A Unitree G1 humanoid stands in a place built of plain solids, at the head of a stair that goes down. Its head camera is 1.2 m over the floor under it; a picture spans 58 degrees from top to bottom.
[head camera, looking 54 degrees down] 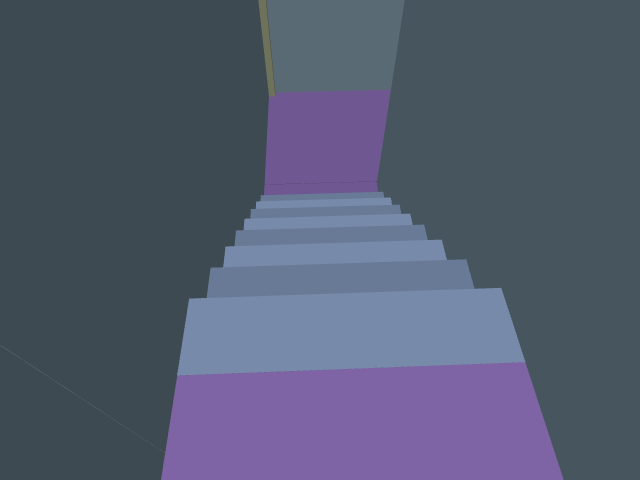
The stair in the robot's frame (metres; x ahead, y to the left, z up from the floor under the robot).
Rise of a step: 0.20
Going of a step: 0.24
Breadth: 0.99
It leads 2 degrees to the left of straight ahead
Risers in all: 8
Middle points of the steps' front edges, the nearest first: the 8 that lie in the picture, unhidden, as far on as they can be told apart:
0.67 -0.08 0.00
0.91 -0.07 -0.20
1.15 -0.06 -0.39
1.38 -0.06 -0.59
1.62 -0.05 -0.79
1.86 -0.04 -0.99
2.10 -0.03 -1.19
2.34 -0.02 -1.38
